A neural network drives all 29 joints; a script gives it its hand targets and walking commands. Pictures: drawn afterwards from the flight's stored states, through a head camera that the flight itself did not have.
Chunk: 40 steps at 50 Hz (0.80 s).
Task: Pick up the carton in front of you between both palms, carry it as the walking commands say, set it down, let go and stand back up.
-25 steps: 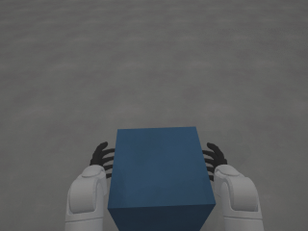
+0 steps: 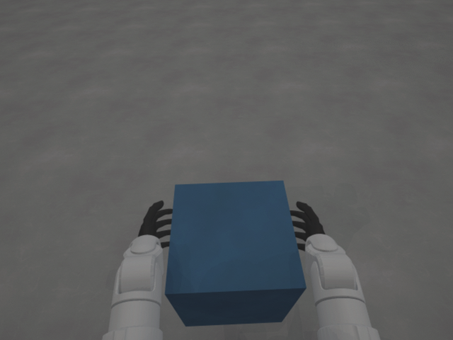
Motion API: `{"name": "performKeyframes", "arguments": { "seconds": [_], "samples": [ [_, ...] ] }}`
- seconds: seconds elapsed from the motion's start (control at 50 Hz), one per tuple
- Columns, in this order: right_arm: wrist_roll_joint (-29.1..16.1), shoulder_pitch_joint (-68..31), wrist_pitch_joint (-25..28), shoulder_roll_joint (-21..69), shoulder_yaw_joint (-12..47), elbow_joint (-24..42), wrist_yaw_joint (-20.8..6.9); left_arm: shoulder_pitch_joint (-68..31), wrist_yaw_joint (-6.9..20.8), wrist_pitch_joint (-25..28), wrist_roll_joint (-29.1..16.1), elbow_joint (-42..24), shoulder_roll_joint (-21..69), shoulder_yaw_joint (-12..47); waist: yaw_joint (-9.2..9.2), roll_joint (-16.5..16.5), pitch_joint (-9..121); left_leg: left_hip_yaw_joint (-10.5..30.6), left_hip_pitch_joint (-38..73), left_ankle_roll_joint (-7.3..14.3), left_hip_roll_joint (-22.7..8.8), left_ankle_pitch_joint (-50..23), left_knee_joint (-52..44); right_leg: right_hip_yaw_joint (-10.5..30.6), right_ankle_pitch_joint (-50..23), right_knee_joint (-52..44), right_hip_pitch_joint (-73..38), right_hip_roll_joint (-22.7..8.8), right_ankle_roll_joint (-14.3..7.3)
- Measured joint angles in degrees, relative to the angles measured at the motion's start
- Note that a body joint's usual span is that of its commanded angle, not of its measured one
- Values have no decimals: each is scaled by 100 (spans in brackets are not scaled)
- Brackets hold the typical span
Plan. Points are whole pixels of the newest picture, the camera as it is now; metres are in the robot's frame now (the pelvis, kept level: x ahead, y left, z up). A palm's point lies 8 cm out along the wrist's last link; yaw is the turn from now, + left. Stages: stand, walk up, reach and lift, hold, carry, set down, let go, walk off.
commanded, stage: carry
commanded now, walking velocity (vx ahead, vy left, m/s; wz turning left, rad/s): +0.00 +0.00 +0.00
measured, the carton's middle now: (231, 257) +0.31 +0.00 -0.05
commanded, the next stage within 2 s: none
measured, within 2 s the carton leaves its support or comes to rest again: neither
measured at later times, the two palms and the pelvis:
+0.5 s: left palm (158, 224) +0.33 +0.13 +0.05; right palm (318, 225) +0.32 -0.16 +0.04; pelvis +0.04 -0.01 +0.01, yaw -1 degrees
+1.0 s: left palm (162, 152) +0.55 +0.16 +0.03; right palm (283, 151) +0.54 -0.14 +0.03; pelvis +0.26 +0.02 +0.00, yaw -2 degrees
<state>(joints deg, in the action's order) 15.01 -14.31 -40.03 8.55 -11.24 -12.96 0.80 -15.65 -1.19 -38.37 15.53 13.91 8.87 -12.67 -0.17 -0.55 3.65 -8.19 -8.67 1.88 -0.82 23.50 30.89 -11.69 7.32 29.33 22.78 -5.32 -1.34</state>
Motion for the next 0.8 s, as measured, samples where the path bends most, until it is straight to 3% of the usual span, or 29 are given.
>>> {"name": "performKeyframes", "arguments": {
  "seconds": [0.12,0.3,0.38,0.46,0.52,0.56,0.62,0.66,0.8],
  "samples": [
    [-145,136,-150,-28,152,382,57,148,-36,-143,-152,-385,-35,141,11,-14,-8,10,-83,1,-8,5,66,-11,-26,1,50,0,-8],
    [-140,260,-318,-51,235,421,63,255,-40,-299,-171,-395,-57,213,42,-10,48,-7,-42,9,0,6,51,6,-31,-3,22,-2,3],
    [-113,344,-354,-63,328,362,69,386,-37,-317,-190,-366,-81,235,27,-52,158,-32,218,40,-3,-47,-275,55,772,281,8,26,96],
    [-93,328,-341,-61,360,363,82,380,-27,-295,-213,-376,-84,199,4,-96,216,-27,521,-45,-26,-180,-770,209,1201,623,32,102,62],
    [-90,244,-304,-46,311,432,87,269,-23,-234,-227,-395,-64,146,8,-181,170,13,625,-180,-170,-31,-723,109,827,64,-242,246,-11],
    [-112,223,-270,-49,208,486,83,138,-18,-178,-197,-314,-33,147,9,-256,120,110,333,-218,-363,173,32,-47,342,-34,-366,340,-112],
    [-163,294,-220,-59,161,524,81,123,-20,-157,-151,-283,-26,218,81,-28,25,377,-709,-153,-230,546,1980,-76,566,-218,-563,282,-187],
    [-185,352,-225,-69,233,584,93,268,-57,-154,-216,-410,-56,295,104,75,-33,366,-1277,-128,-221,347,2483,-36,506,-580,-802,254,-139],
    [-312,486,-275,-87,374,1127,121,461,-140,-216,-444,-1011,-92,454,110,72,-82,245,-2155,-311,-462,-1020,993,87,392,-1611,-1673,246,21]
  ]
}}
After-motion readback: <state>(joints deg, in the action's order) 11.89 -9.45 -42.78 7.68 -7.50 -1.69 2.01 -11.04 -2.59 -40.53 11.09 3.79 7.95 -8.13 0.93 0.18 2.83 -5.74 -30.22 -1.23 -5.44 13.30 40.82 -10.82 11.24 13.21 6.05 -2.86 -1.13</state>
